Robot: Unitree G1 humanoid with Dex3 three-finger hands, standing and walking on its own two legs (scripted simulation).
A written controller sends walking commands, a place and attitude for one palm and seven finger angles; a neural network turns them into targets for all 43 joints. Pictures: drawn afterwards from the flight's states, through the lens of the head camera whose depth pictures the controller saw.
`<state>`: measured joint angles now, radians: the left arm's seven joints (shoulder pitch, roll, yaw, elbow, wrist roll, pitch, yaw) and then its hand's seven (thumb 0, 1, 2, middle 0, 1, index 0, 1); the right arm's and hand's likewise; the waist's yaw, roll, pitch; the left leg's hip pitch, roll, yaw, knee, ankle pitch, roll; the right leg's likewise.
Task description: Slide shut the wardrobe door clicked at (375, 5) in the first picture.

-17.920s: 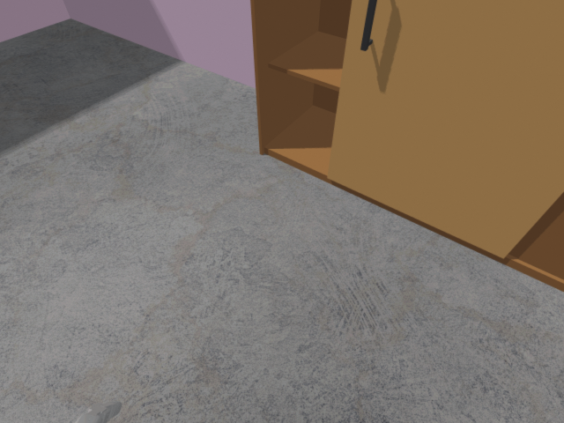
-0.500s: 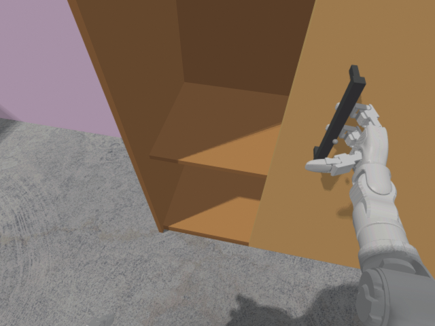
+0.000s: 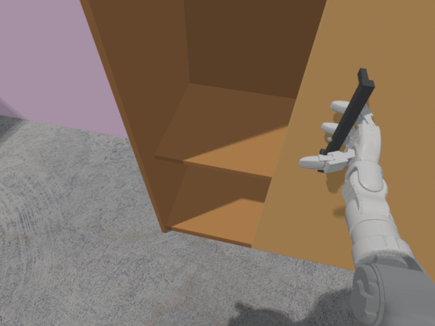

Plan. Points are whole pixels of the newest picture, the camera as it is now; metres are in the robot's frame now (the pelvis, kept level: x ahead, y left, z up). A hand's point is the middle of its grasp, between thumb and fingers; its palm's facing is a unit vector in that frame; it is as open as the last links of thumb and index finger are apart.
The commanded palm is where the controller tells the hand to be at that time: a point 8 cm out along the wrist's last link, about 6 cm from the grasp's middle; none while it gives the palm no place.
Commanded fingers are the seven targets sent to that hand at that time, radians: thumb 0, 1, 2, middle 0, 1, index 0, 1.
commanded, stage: slide the fingers in behind the handle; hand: right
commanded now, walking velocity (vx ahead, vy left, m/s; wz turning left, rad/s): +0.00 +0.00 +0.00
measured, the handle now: (340, 126) +0.51 -0.17 +0.11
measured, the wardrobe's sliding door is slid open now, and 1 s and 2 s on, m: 0.41 0.41 0.41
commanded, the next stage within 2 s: grip the handle and tug to test in 0.48 s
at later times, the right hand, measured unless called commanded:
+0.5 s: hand (328, 140) +0.46 -0.14 +0.11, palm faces +0.10 +0.99 +0.00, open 14.0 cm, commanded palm +0.43 -0.19 +0.11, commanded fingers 0.00 0.50 -0.30 0.30 1.20 0.30 1.20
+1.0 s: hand (327, 141) +0.46 -0.14 +0.11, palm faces +0.10 +0.99 -0.01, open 9.9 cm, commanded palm +0.43 -0.18 +0.11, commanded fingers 0.00 -0.53 -0.74 0.41 1.35 0.41 1.35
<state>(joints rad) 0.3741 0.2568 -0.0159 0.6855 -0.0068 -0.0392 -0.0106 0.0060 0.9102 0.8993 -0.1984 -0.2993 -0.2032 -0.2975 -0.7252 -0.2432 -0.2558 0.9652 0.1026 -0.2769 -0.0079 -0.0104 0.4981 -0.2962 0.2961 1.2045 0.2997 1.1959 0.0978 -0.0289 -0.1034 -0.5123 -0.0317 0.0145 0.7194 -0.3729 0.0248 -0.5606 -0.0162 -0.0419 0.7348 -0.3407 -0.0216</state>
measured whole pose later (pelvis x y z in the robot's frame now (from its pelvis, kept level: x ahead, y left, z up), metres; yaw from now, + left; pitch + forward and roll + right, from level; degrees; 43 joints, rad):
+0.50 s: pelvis +0.00 +0.00 +0.00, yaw +0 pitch +10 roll +1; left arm 0.34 0.26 -0.02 0.68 -0.01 -0.05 0.00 0.01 0.91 0.90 -0.20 -0.30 -0.20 -0.30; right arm -0.76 -0.25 -0.25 1.00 0.09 -0.29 -0.01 -0.01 0.50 -0.30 0.30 1.20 0.30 1.20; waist 0.10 -0.02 -0.08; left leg -0.53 -0.03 0.02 0.72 -0.37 0.02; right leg -0.58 -0.01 -0.03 0.74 -0.34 -0.02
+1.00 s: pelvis +0.00 +0.00 +0.00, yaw +0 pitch +10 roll +1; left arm 0.35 0.25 -0.02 0.68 0.00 -0.04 -0.01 0.01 0.91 0.90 -0.20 -0.30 -0.20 -0.30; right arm -0.74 -0.23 -0.23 0.96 0.09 -0.28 -0.04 0.00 -0.09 -0.55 0.36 1.29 0.36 1.28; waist 0.10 -0.03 -0.09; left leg -0.52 -0.03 0.02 0.72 -0.38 0.02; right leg -0.57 -0.01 -0.04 0.75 -0.35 -0.03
